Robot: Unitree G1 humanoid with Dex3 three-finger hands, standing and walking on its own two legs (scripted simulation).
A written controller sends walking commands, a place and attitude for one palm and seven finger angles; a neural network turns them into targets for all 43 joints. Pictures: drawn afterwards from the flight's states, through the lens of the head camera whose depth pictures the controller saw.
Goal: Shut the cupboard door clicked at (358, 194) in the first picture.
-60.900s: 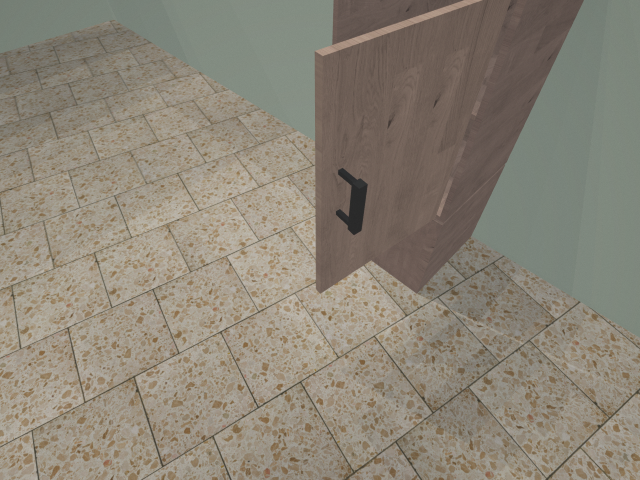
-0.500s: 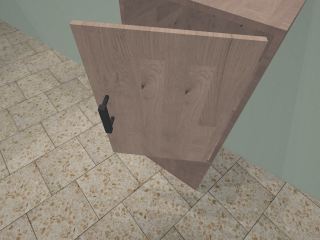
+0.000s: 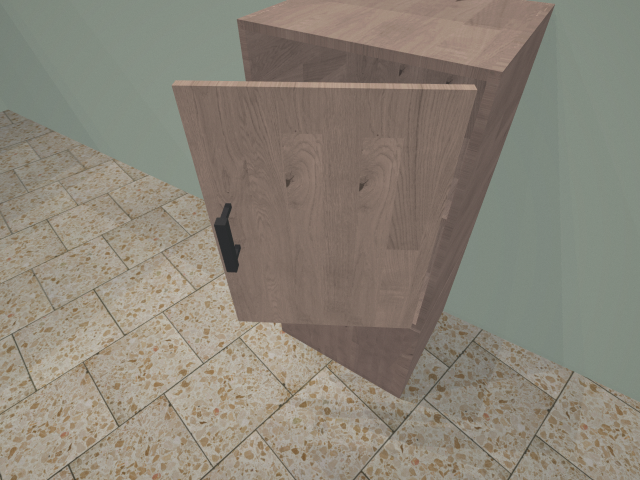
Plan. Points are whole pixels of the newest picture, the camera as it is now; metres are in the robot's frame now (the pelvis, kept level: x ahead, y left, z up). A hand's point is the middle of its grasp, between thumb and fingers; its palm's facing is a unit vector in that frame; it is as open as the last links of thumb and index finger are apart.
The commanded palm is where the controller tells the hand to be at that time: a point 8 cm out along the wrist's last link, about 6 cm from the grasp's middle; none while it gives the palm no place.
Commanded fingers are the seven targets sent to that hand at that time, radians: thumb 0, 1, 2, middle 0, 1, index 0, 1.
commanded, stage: come to a stop and stand still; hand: left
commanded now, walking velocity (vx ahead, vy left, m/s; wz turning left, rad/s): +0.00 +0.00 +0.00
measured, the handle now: (229, 238) +0.53 +0.20 -0.02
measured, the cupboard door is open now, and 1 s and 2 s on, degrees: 30 30 30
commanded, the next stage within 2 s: look again from close up in 2.00 s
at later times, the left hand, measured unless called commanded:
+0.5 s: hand out of the picture -0.12 +0.16 -0.18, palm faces +0.14 -0.97 -0.18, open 7.4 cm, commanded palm none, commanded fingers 0.00 0.90 0.90 -0.20 -0.30 -0.20 -0.30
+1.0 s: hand out of the picture -0.17 +0.18 -0.16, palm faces +0.07 -0.98 -0.19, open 7.4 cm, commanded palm none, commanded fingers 0.00 0.90 0.90 -0.20 -0.30 -0.20 -0.30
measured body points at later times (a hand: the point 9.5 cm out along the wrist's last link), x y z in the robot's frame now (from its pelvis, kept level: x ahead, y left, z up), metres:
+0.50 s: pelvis -0.07 +0.00 +0.00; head -0.09 -0.01 +0.44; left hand -0.12 +0.21 -0.16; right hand -0.03 -0.23 -0.16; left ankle +0.05 +0.08 -0.72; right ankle +0.04 -0.14 -0.73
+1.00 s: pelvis -0.16 +0.01 +0.01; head -0.18 +0.01 +0.46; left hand -0.17 +0.23 -0.14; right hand -0.17 -0.21 -0.15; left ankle -0.10 +0.10 -0.71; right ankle -0.18 -0.08 -0.73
